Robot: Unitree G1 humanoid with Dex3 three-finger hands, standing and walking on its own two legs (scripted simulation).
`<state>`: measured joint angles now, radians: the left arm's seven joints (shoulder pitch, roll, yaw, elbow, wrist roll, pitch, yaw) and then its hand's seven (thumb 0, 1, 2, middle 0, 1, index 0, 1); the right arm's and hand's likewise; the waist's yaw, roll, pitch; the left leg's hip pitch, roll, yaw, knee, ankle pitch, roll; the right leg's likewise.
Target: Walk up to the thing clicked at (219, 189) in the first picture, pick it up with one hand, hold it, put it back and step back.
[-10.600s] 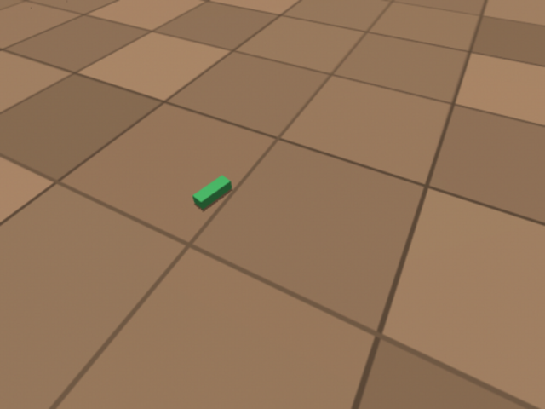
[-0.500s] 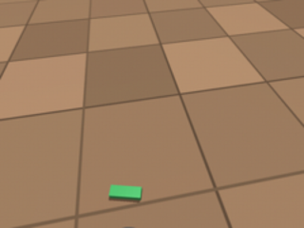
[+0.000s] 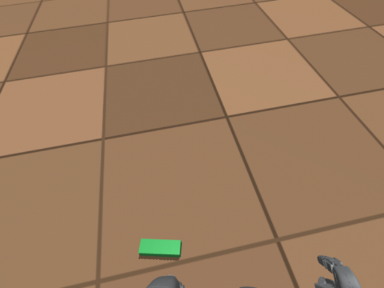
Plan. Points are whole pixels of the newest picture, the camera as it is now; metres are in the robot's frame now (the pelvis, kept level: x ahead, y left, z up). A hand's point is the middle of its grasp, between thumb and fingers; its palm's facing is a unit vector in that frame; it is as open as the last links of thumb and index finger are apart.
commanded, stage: walk up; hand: left
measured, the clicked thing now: (160, 247) +0.38 +0.22 -0.73
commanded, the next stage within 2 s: none
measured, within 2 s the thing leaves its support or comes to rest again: neither
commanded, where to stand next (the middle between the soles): +0.02 +0.02 m, yaw +1 degrees
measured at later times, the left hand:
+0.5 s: hand out of the picture +0.07 +0.28 -0.15, palm faces +0.03 -0.94 -0.33, open 7.4 cm
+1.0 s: hand out of the picture +0.03 +0.26 -0.13, palm faces +0.06 -0.94 -0.34, open 7.4 cm
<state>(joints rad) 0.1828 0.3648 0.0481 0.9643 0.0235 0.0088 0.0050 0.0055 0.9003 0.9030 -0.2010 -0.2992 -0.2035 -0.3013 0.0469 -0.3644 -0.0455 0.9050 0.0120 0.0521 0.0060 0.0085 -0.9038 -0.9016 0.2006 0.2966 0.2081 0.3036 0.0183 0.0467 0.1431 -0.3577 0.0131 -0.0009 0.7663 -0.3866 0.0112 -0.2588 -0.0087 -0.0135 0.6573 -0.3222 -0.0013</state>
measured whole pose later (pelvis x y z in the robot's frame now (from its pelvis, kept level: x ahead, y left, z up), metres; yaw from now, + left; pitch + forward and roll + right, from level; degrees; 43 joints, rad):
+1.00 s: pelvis -0.03 +0.00 +0.02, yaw +2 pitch -3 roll +0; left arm 0.10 0.34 0.03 1.14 0.01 -0.01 -0.02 0.01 0.90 0.90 -0.20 -0.30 -0.20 -0.30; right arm 0.11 -0.36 -0.01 1.10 -0.01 0.00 0.02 0.01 -0.91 -0.90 0.20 0.30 0.21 0.30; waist 0.01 0.02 0.06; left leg -0.09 0.01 -0.05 0.36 -0.22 -0.03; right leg -0.16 -0.03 0.00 0.36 -0.15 0.02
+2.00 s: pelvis -0.09 +0.04 +0.00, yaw +4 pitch -2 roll +0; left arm 0.00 0.38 0.06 0.99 0.03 0.05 0.01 0.01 0.90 0.90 -0.20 -0.30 -0.20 -0.30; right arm 0.11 -0.41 -0.07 0.99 -0.01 0.04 0.02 0.01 -0.91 -0.90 0.20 0.30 0.20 0.30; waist -0.02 -0.03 0.17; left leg -0.27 -0.03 -0.02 0.67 -0.39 0.03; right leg -0.40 -0.09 0.01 0.62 -0.20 0.04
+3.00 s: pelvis -0.07 +0.01 +0.00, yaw +3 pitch -2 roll -1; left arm 0.05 0.36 0.06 0.89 0.02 0.02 0.01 0.01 0.90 0.90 -0.20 -0.30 -0.21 -0.30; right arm 0.24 -0.42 -0.06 0.94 -0.02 0.04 0.00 0.01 -0.91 -0.90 0.20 0.30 0.21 0.30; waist -0.01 0.01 0.15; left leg -0.29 0.00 -0.03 0.73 -0.42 0.00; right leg -0.37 -0.06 -0.07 0.66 -0.24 0.00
